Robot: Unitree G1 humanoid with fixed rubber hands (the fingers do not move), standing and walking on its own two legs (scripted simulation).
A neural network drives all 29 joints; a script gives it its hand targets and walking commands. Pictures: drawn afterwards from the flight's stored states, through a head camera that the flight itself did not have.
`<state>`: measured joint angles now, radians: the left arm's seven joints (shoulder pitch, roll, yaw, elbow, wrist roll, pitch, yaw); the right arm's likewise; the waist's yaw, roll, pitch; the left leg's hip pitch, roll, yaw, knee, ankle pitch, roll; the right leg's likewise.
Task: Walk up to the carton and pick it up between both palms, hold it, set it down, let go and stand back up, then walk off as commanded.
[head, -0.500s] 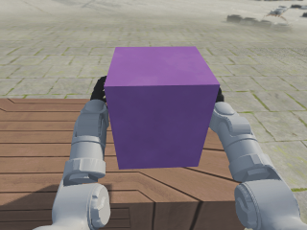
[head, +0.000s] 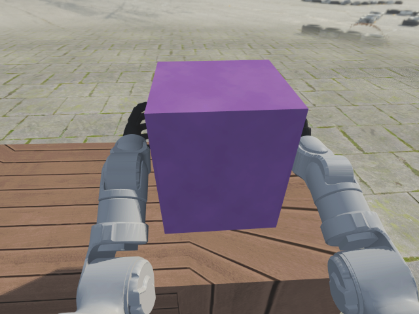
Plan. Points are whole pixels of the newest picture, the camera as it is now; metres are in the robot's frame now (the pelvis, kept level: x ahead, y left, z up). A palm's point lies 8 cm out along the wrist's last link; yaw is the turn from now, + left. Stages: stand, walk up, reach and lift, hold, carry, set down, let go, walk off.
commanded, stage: reach and lift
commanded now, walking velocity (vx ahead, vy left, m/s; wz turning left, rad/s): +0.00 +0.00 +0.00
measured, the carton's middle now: (217, 145) +0.38 -0.01 +0.22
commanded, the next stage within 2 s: hold in 0.26 s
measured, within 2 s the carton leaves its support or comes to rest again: neither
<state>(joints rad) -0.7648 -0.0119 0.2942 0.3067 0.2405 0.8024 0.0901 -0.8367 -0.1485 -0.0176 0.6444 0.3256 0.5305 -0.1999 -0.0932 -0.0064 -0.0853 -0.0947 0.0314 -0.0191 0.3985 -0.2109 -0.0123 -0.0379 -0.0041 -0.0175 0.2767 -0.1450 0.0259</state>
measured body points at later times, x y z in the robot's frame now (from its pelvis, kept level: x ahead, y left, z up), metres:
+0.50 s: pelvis -0.01 -0.01 +0.00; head -0.09 +0.00 +0.44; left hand +0.37 +0.15 +0.25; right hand +0.37 -0.16 +0.25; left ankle +0.01 +0.12 -0.75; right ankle +0.01 -0.14 -0.75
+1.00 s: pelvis -0.01 -0.01 +0.00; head -0.10 +0.01 +0.44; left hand +0.37 +0.16 +0.26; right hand +0.38 -0.15 +0.26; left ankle +0.01 +0.12 -0.75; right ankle +0.01 -0.14 -0.75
